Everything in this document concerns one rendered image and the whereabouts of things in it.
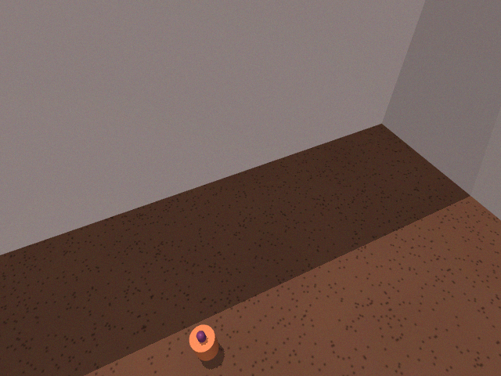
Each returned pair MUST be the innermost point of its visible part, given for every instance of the bottle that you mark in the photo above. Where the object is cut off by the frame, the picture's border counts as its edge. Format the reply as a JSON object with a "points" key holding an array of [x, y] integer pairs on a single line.
{"points": [[204, 342]]}

